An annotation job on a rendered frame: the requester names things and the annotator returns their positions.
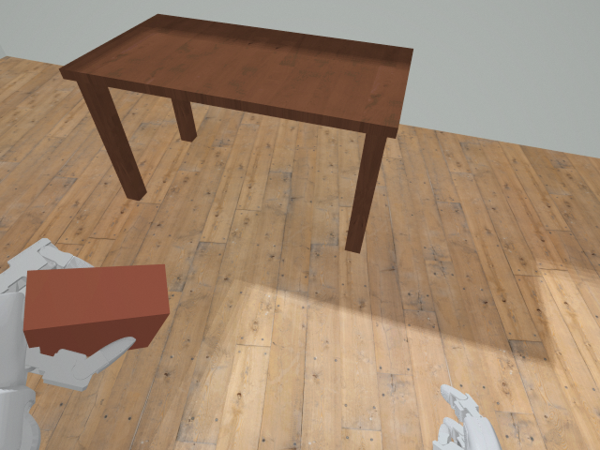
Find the table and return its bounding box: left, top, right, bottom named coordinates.
left=59, top=14, right=413, bottom=254

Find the right robot hand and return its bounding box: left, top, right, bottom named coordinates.
left=432, top=384, right=502, bottom=450

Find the left robot hand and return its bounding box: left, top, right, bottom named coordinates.
left=0, top=238, right=136, bottom=392

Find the left robot forearm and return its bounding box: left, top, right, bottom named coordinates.
left=0, top=385, right=41, bottom=450

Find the sponge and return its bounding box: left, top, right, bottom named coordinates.
left=23, top=264, right=170, bottom=357

